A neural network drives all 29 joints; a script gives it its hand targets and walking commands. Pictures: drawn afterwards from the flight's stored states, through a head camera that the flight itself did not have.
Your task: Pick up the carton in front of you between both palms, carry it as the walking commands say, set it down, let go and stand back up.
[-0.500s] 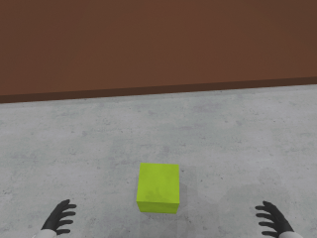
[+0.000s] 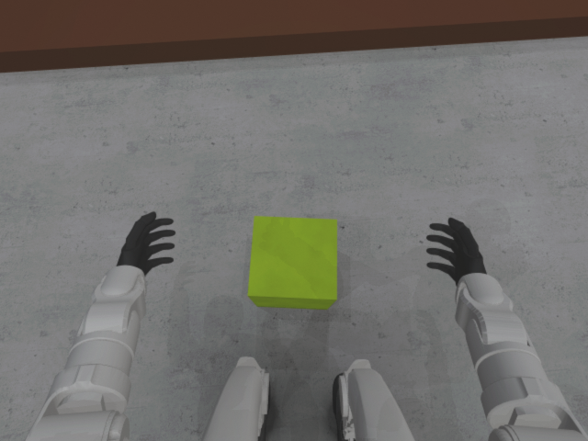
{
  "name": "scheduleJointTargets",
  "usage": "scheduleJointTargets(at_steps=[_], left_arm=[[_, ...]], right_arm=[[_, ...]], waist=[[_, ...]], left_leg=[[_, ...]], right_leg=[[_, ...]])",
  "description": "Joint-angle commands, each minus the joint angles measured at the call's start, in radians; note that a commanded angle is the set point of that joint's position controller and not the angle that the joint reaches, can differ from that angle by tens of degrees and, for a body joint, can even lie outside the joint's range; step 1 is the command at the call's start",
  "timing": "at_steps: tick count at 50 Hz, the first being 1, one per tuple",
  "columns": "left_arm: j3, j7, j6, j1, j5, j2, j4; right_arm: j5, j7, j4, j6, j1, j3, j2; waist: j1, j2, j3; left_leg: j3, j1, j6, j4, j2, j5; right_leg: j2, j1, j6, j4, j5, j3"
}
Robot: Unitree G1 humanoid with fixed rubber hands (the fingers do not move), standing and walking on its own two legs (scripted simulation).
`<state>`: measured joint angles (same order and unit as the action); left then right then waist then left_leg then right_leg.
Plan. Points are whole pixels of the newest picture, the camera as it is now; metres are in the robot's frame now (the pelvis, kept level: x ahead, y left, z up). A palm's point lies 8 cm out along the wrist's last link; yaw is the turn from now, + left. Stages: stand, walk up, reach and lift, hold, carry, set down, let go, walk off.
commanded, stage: reach and lift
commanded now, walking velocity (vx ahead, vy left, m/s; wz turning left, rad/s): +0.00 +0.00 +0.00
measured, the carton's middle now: (293, 266) +0.45 +0.02 -0.56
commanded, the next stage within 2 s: none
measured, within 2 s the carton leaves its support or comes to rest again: neither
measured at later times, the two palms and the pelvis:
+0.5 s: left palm (187, 205) +0.48 +0.21 -0.17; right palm (404, 215) +0.46 -0.17 -0.17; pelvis -0.04 +0.01 -0.06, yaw -1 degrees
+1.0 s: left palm (214, 250) +0.46 +0.21 -0.41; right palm (376, 256) +0.45 -0.18 -0.41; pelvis -0.07 +0.00 -0.26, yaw -2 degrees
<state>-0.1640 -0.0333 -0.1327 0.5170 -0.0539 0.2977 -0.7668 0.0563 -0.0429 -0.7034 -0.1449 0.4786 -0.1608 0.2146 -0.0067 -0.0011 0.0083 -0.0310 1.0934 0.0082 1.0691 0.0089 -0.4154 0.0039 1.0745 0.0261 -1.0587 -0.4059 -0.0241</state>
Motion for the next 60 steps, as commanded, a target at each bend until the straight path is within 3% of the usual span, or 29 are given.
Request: scheduleJointTargets(at_steps=[1, 3, 9, 12, 19, 26, 31, 36, 43, 48, 51, 56, 60], left_arm=[[-0.052, 0.003, 0.014, 0.288, 0.002, 0.139, 0.063], [-0.063, 0.006, 0.014, 0.396, 0.005, 0.152, 0.061], [-0.089, 0.002, -0.017, 0.743, 0.011, 0.165, -0.073], [-0.108, -0.003, -0.031, 0.873, 0.034, 0.168, -0.131], [-0.180, -0.001, -0.004, 0.913, 0.130, 0.133, -0.161], [-0.213, 0.017, 0.067, 0.819, 0.162, 0.050, -0.150], [-0.175, 0.039, 0.097, 0.776, 0.114, 0.052, -0.136], [-0.095, 0.065, 0.111, 0.794, 0.013, 0.131, -0.068], [-0.018, 0.079, 0.084, 0.912, -0.095, 0.220, -0.026], [0.012, 0.084, 0.064, 1.017, -0.119, 0.229, -0.144], [0.021, 0.085, 0.069, 1.071, -0.117, 0.233, -0.234], [0.033, 0.088, 0.094, 1.138, -0.112, 0.246, -0.326], [0.063, 0.099, 0.119, 1.203, -0.135, 0.267, -0.318]], right_arm=[[0.008, -0.015, 0.073, 0.018, 0.268, -0.040, 0.105], [0.005, -0.028, 0.067, 0.013, 0.362, -0.058, 0.114], [0.003, -0.045, -0.033, -0.027, 0.714, -0.097, 0.110], [-0.018, -0.047, -0.080, -0.041, 0.831, -0.131, 0.104], [-0.108, -0.042, -0.096, -0.003, 0.848, -0.216, 0.072], [-0.145, -0.029, -0.108, 0.079, 0.763, -0.249, 0.019], [-0.106, -0.041, -0.117, 0.113, 0.729, -0.206, 0.026], [-0.005, -0.072, -0.056, 0.120, 0.750, -0.105, 0.079], [0.098, -0.104, 0.014, 0.081, 0.877, -0.009, 0.133], [0.110, -0.111, -0.086, 0.054, 0.989, -0.011, 0.150], [0.104, -0.106, -0.179, 0.059, 1.042, -0.019, 0.158], [0.108, -0.095, -0.292, 0.087, 1.110, -0.016, 0.179], [0.134, -0.096, -0.301, 0.115, 1.170, 0.003, 0.211]], waist=[[0.007, 0.029, 0.677], [0.006, 0.035, 0.785], [0.001, 0.030, 0.792], [-0.006, 0.038, 0.850], [-0.009, 0.058, 0.993], [0.002, 0.050, 0.954], [0.009, 0.044, 0.990], [0.015, 0.030, 1.188], [0.025, 0.023, 1.256], [0.016, 0.014, 1.060], [0.017, 0.014, 0.945], [0.025, 0.023, 0.841], [0.023, 0.032, 0.893]], left_leg=[[0.012, -0.320, 0.028, -0.044, 0.032, 0.490], [0.019, -0.321, 0.030, -0.039, 0.033, 0.482], [0.039, -0.132, 0.027, -0.069, 0.037, 0.156], [0.047, -0.109, 0.027, -0.059, 0.040, 0.096], [0.047, -0.154, 0.034, -0.016, 0.057, 0.270], [0.027, 0.049, 0.035, 0.157, 0.051, 0.461], [0.020, 0.204, 0.039, 0.340, 0.052, 0.527], [0.036, 0.248, 0.042, 0.523, 0.052, 0.572], [0.081, 0.370, 0.044, 0.675, 0.041, 0.367], [0.080, 0.526, 0.039, 0.738, 0.021, 0.136], [0.069, 0.587, 0.034, 0.779, 0.008, 0.060], [0.049, 0.621, 0.033, 0.848, -0.007, 0.048], [0.041, 0.572, 0.035, 0.909, -0.010, 0.115]], right_leg=[[0.049, -0.158, 0.032, 0.052, 0.412, 0.033], [0.057, -0.147, 0.030, 0.051, 0.399, 0.039], [0.051, -0.019, 0.030, 0.053, 0.111, 0.063], [0.056, 0.023, 0.031, 0.039, 0.055, 0.080], [0.076, 0.087, 0.029, 0.012, 0.173, 0.097], [0.081, 0.328, 0.034, -0.155, 0.316, 0.078], [0.081, 0.472, 0.040, -0.336, 0.365, 0.068], [0.076, 0.441, 0.047, -0.522, 0.441, 0.069], [0.069, 0.413, 0.044, -0.693, 0.322, 0.089], [0.054, 0.502, 0.041, -0.755, 0.116, 0.093], [0.045, 0.579, 0.039, -0.793, 0.036, 0.088], [0.037, 0.654, 0.039, -0.868, 0.020, 0.078], [0.034, 0.636, 0.039, -0.935, 0.086, 0.078]])
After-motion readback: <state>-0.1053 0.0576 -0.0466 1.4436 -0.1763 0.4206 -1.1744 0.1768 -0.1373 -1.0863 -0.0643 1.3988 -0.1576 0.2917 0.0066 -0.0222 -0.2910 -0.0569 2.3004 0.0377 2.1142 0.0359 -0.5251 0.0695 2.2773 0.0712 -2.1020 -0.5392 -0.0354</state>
